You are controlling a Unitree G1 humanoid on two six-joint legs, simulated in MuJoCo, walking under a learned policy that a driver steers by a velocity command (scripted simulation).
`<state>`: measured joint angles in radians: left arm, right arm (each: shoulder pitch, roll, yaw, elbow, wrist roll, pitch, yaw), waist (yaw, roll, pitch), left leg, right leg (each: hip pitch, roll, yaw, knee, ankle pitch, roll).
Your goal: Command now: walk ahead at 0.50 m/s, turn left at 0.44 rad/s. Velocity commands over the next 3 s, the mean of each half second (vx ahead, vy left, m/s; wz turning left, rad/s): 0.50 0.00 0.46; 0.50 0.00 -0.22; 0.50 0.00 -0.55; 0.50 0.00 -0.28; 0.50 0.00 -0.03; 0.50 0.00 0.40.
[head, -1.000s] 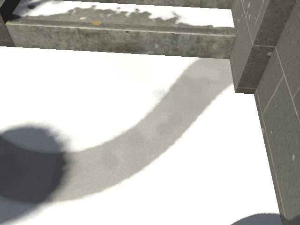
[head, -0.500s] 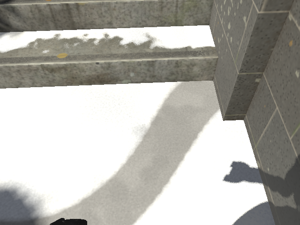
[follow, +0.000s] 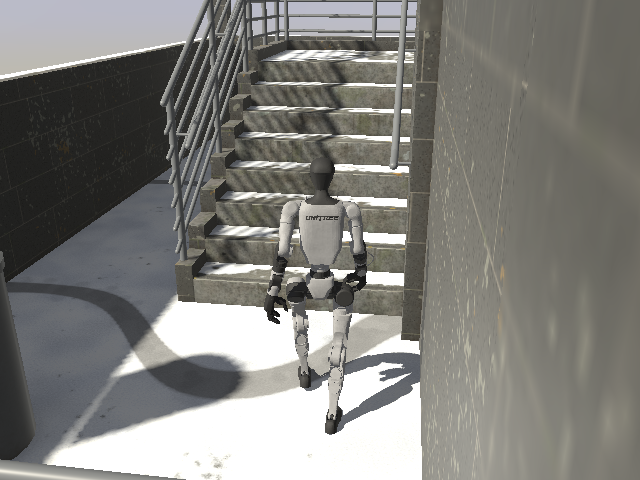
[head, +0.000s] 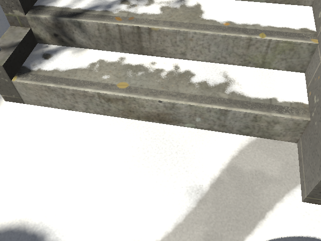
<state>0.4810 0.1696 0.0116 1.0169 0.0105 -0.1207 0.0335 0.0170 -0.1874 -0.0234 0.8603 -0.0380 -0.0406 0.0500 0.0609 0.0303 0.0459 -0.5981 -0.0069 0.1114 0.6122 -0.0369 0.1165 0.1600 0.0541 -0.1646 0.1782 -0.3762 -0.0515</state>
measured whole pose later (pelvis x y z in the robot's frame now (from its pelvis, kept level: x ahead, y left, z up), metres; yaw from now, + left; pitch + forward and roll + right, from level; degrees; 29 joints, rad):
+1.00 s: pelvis +0.56 +0.07 +0.01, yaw +4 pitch +0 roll -2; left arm 0.43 0.23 0.05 1.00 0.00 -0.07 0.00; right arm 0.00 -0.24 0.00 0.78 -0.03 -0.07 0.02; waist 0.10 0.03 0.05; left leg -0.48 0.01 -0.05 0.54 -0.11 -0.03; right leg -0.03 0.11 0.16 0.33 -0.29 -0.05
